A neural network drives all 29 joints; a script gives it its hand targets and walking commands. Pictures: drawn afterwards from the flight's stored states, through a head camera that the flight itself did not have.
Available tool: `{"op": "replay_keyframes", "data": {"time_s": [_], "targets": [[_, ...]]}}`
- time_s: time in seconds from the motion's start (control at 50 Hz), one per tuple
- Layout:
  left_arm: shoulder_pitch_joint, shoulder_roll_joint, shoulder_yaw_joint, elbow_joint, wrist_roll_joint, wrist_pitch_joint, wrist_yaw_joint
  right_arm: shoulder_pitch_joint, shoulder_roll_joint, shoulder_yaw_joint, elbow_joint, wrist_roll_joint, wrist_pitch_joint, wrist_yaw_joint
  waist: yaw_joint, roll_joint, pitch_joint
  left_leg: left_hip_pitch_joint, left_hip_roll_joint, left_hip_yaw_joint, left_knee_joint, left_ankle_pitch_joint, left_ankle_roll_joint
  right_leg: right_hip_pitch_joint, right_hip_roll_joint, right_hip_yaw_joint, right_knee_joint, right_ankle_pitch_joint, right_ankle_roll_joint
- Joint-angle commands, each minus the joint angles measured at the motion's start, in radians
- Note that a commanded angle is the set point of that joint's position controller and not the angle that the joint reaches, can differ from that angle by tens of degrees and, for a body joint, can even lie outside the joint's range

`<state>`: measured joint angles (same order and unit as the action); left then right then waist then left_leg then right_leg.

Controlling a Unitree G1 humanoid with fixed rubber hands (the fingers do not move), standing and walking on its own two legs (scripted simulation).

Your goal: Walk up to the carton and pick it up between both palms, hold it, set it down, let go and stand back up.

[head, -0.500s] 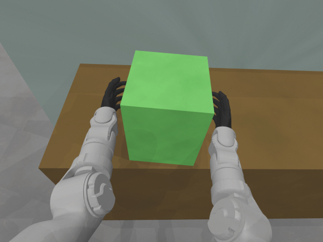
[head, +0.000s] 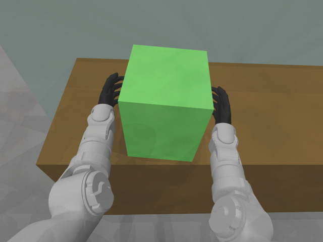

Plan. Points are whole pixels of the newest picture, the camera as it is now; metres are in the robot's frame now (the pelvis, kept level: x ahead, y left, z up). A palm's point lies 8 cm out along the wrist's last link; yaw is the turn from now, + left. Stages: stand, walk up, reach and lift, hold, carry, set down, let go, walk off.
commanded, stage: set down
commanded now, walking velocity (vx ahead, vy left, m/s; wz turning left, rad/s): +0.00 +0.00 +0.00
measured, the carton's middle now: (164, 107) +0.48 -0.01 +0.04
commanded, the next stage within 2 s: none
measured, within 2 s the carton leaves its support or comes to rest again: neither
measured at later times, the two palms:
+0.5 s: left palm (109, 108) +0.45 +0.14 +0.06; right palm (218, 127) +0.40 -0.15 +0.05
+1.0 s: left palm (88, 93) +0.45 +0.18 +0.12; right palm (251, 106) +0.41 -0.22 +0.12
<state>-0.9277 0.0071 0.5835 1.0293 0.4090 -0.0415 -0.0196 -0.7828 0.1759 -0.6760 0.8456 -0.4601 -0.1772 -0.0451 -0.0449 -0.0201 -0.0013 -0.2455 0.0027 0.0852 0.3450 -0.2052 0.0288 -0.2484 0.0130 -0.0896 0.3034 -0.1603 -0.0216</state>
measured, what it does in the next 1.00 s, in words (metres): stands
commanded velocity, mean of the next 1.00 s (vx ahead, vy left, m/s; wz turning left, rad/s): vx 0.00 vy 0.00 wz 0.00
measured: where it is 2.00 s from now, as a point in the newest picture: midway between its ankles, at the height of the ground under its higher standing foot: outside the picture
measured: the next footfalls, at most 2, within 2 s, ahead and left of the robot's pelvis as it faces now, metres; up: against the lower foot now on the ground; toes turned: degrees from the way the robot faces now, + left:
none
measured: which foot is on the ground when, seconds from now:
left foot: down 0.00-1.00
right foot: down 0.00-1.00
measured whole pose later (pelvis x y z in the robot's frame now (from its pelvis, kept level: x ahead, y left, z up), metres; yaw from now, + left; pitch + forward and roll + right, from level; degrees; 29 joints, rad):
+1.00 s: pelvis -0.02 +0.00 -0.02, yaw -1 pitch +18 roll -2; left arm -1.06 0.32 -0.01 1.22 -0.23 0.05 0.05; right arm -0.99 -0.27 -0.06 1.14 0.26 0.03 -0.10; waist -0.05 0.01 -0.24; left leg -0.61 0.03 0.08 0.53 -0.23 0.03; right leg -0.59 0.03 -0.09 0.42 -0.15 -0.03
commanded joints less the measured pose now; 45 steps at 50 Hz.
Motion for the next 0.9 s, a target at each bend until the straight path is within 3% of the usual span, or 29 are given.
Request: {"op": "replay_keyframes", "data": {"time_s": [0.0, 0.04, 0.2, 0.28, 0.32, 0.42, 0.5, 0.56, 0.64, 0.66, 0.72, 0.78, 0.82, 0.84, 0.86, 0.88], "targets": [[-0.469, -0.207, -0.138, -0.001, 0.027, -0.021, -0.070, -0.459, 0.260, 0.202, 0.031, -0.038, 0.014, 0.086, 0.008, 0.049, -0.473, 0.063, 0.015, 0.021, -0.025, 0.348, -0.048, 0.296, -0.025, 0.010, 0.038, 0.411, 0.081], [-0.472, -0.254, -0.134, -0.005, 0.044, -0.024, -0.077, -0.460, 0.314, 0.202, 0.028, -0.058, 0.016, 0.091, 0.008, 0.042, -0.463, 0.066, 0.017, 0.019, -0.030, 0.347, -0.045, 0.287, -0.023, 0.006, 0.031, 0.397, 0.082], [-0.456, -0.158, -0.126, -0.014, 0.041, -0.033, -0.041, -0.425, 0.178, 0.165, 0.056, -0.042, 0.019, 0.078, 0.008, 0.076, -0.498, 0.167, 0.031, 0.013, 0.019, 0.475, -0.068, 0.161, -0.003, -0.001, 0.013, 0.319, 0.062], [-0.472, -0.141, -0.131, -0.019, 0.031, -0.042, -0.024, -0.437, 0.170, 0.147, 0.045, -0.041, 0.009, 0.065, 0.002, 0.078, -0.525, 0.149, 0.031, 0.012, 0.023, 0.456, -0.067, 0.146, -0.003, 0.001, 0.013, 0.310, 0.059], [-0.471, 0.011, -0.134, -0.033, -0.013, -0.055, 0.015, -0.429, 0.003, 0.144, 0.039, 0.014, -0.002, 0.040, 0.007, 0.099, -0.604, 0.148, 0.031, 0.014, 0.048, 0.507, -0.079, 0.144, 0.003, 0.014, 0.034, 0.352, 0.051], [-0.550, 0.156, -0.237, -0.021, -0.166, -0.087, 0.083, -0.508, -0.122, 0.237, 0.040, 0.155, -0.019, -0.028, -0.001, 0.094, -0.766, 0.027, 0.030, 0.002, 0.100, 0.511, -0.070, 0.158, 0.000, 0.043, 0.090, 0.466, 0.048], [-0.609, 0.247, -0.348, -0.102, -0.315, -0.105, 0.134, -0.576, -0.271, 0.339, -0.011, 0.299, -0.041, -0.065, -0.003, 0.127, -1.069, 0.066, 0.039, -0.028, 0.205, 0.733, -0.092, 0.099, 0.018, 0.050, 0.161, 0.631, 0.041], [-0.607, 0.298, -0.384, -0.125, -0.381, -0.076, 0.145, -0.599, -0.358, 0.391, -0.038, 0.373, -0.028, -0.083, -0.004, 0.113, -1.174, 0.090, 0.035, -0.037, 0.266, 0.849, -0.097, 0.072, 0.026, 0.058, 0.187, 0.716, 0.047], [-0.612, 0.371, -0.411, -0.042, -0.435, -0.016, 0.128, -0.639, -0.445, 0.444, 0.008, 0.463, 0.028, -0.101, -0.017, 0.055, -1.075, 0.003, 0.028, -0.047, 0.242, 0.772, -0.084, 0.136, 0.011, 0.075, 0.206, 0.765, 0.070], [-0.612, 0.387, -0.423, -0.077, -0.454, 0.002, 0.125, -0.652, -0.474, 0.462, 0.000, 0.495, 0.043, -0.100, -0.016, 0.055, -1.083, 0.014, 0.027, -0.053, 0.239, 0.786, -0.084, 0.137, 0.013, 0.075, 0.206, 0.785, 0.073], [-0.617, 0.397, -0.472, 0.029, -0.502, 0.041, 0.103, -0.676, -0.501, 0.505, 0.115, 0.567, 0.095, -0.097, -0.024, 0.045, -0.928, 0.044, 0.033, -0.071, 0.223, 0.695, -0.082, 0.041, 0.014, 0.063, 0.169, 0.654, 0.064], [-0.624, 0.400, -0.531, 0.053, -0.556, 0.043, 0.086, -0.689, -0.523, 0.555, 0.166, 0.638, 0.122, -0.082, -0.020, 0.069, -0.891, 0.083, 0.040, -0.089, 0.223, 0.650, -0.084, -0.041, 0.017, 0.048, 0.149, 0.574, 0.042], [-0.637, 0.406, -0.565, 0.043, -0.592, 0.033, 0.078, -0.699, -0.536, 0.579, 0.180, 0.677, 0.128, -0.066, -0.015, 0.098, -0.891, 0.111, 0.047, -0.102, 0.230, 0.640, -0.088, -0.095, 0.018, 0.037, 0.142, 0.517, 0.026], [-0.652, 0.427, -0.574, -0.008, -0.613, 0.031, 0.078, -0.720, -0.558, 0.595, 0.130, 0.698, 0.129, -0.058, -0.002, 0.101, -0.950, 0.129, 0.045, -0.101, 0.238, 0.657, -0.088, -0.095, 0.021, 0.038, 0.140, 0.528, 0.022], [-0.659, 0.427, -0.580, 0.067, -0.618, 0.030, 0.072, -0.720, -0.544, 0.600, 0.185, 0.702, 0.144, -0.054, -0.010, 0.088, -0.872, 0.096, 0.045, -0.105, 0.226, 0.581, -0.078, -0.113, 0.017, 0.035, 0.137, 0.464, 0.021], [-0.678, 0.454, -0.587, -0.005, -0.638, 0.027, 0.071, -0.743, -0.567, 0.611, 0.121, 0.722, 0.147, -0.049, 0.000, 0.094, -0.944, 0.105, 0.040, -0.105, 0.223, 0.580, -0.076, -0.093, 0.017, 0.039, 0.138, 0.479, 0.021]]}}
